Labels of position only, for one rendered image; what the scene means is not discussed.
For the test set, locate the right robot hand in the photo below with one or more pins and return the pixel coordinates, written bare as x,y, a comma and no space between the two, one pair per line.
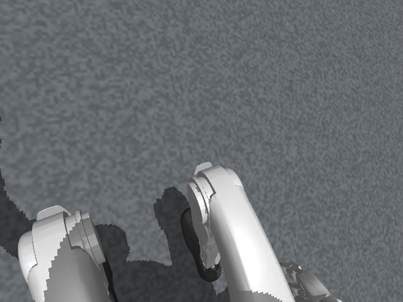
309,288

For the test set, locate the left robot foot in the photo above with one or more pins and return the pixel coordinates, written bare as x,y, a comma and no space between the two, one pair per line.
109,276

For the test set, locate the right robot foot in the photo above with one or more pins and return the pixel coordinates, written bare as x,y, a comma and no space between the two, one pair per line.
192,242

